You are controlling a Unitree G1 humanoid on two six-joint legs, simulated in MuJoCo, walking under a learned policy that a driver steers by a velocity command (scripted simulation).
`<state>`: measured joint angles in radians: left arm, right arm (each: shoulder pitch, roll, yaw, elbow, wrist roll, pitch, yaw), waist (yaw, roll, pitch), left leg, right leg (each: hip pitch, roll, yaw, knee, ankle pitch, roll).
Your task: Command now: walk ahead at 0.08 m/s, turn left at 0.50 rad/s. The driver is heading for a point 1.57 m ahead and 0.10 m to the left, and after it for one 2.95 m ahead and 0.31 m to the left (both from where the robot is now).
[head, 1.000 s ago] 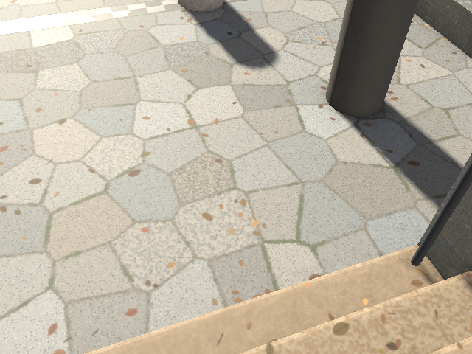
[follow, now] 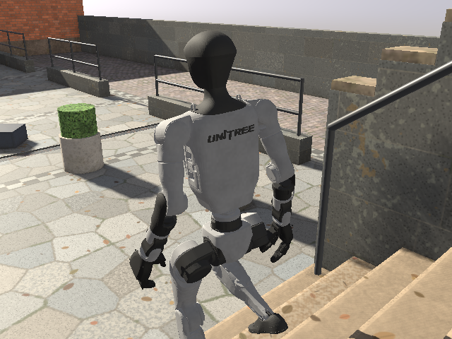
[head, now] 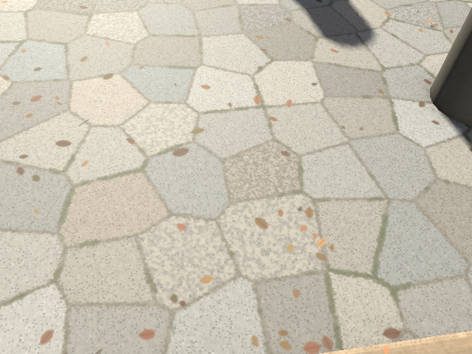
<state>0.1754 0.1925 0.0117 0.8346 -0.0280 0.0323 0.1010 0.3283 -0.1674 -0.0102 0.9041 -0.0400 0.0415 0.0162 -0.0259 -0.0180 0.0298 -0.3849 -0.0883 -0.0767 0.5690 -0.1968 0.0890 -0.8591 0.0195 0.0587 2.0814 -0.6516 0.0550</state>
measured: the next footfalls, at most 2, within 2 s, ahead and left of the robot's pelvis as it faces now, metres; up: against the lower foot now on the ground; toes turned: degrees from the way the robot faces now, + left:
right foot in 0.58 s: +0.12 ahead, -0.16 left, +0.00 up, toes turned +23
left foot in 1.08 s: +0.11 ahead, +0.07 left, +0.00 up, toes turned +16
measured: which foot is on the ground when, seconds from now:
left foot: down 0.00-0.58, up 0.60-1.00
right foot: up 0.00-0.56, down 0.58-1.00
